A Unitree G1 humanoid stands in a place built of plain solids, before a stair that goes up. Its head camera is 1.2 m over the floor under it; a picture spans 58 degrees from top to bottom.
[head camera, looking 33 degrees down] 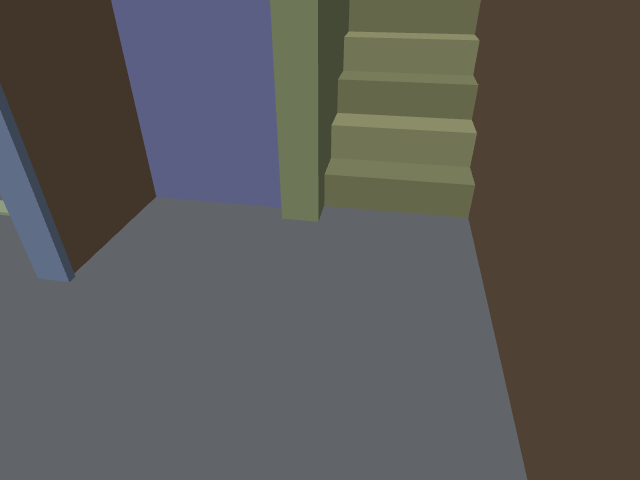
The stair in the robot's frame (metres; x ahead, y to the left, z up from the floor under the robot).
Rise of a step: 0.20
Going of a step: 0.24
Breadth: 0.81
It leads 10 degrees to the right of straight ahead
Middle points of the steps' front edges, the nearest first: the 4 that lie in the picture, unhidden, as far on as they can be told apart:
2.14 -0.42 0.20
2.38 -0.46 0.40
2.61 -0.50 0.60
2.85 -0.55 0.80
